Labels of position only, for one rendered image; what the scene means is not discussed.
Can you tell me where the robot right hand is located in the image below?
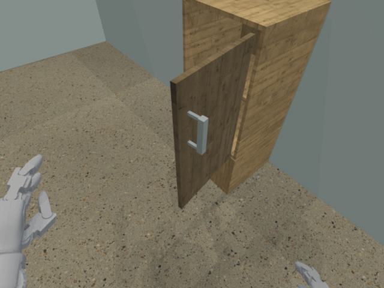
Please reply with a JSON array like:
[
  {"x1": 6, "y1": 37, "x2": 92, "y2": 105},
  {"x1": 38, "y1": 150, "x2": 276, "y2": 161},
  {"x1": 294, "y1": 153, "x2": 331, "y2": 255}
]
[{"x1": 295, "y1": 262, "x2": 329, "y2": 288}]

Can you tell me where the left robot forearm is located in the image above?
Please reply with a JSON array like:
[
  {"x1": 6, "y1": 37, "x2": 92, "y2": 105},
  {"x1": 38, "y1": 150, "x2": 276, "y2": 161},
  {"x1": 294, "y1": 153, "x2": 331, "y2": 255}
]
[{"x1": 0, "y1": 252, "x2": 27, "y2": 288}]

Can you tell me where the handle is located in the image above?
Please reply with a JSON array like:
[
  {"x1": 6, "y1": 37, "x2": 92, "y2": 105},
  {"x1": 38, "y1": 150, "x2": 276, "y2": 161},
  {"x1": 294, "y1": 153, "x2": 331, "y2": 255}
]
[{"x1": 187, "y1": 110, "x2": 209, "y2": 155}]

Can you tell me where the cupboard door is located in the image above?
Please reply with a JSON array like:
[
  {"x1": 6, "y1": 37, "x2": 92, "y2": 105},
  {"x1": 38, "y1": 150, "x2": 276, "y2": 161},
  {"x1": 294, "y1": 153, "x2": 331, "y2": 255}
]
[{"x1": 170, "y1": 33, "x2": 255, "y2": 209}]

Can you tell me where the robot left hand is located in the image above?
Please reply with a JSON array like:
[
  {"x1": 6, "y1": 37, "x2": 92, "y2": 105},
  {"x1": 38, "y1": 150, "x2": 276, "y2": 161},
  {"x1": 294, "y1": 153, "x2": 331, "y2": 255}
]
[{"x1": 0, "y1": 154, "x2": 56, "y2": 254}]

